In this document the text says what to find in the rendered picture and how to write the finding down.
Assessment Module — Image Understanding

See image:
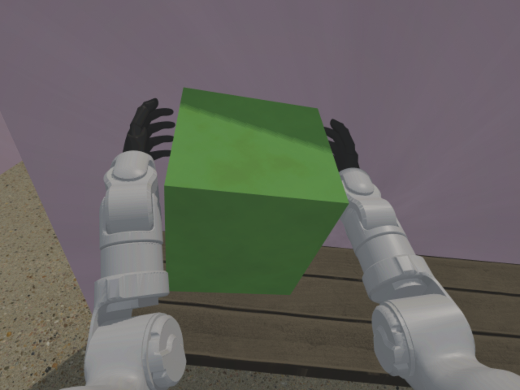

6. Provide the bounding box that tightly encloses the left robot forearm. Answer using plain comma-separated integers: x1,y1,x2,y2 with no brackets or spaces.
84,150,169,382

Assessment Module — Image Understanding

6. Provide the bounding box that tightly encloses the robot right hand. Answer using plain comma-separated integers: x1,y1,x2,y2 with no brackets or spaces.
324,119,360,172

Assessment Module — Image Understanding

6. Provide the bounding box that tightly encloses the carton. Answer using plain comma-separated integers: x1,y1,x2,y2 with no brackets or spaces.
164,88,349,295

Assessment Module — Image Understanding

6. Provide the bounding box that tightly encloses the robot left hand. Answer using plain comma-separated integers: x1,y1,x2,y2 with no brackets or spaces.
123,98,175,160

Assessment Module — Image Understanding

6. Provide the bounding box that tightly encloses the table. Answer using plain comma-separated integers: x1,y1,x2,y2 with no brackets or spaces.
132,231,520,388

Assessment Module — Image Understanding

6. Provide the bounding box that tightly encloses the left robot upper arm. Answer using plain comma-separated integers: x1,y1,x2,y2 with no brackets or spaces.
59,312,186,390

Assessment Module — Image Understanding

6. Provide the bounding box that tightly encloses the right robot forearm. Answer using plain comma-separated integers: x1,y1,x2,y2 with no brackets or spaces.
339,167,475,354

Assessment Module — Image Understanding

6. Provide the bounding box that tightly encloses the right robot upper arm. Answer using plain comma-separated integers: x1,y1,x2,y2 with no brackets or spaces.
372,293,520,390

